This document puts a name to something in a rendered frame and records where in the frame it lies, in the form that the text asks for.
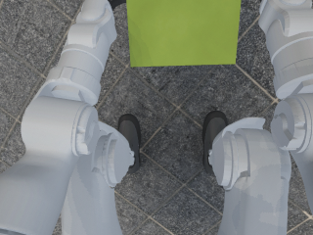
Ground robot right forearm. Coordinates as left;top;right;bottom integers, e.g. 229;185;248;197
258;0;313;100

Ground robot left upper arm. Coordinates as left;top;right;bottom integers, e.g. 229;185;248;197
0;95;100;235

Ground robot right upper arm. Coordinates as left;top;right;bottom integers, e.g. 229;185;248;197
270;93;313;215

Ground robot left forearm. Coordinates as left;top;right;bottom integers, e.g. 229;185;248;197
21;0;117;141

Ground robot left shin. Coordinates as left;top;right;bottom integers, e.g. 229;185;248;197
98;121;135;178

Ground carton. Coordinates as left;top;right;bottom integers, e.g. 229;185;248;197
126;0;242;68

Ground robot left hand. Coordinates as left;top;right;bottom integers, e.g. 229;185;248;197
108;0;127;10

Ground right robot foot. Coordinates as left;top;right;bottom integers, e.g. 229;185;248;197
201;111;228;174

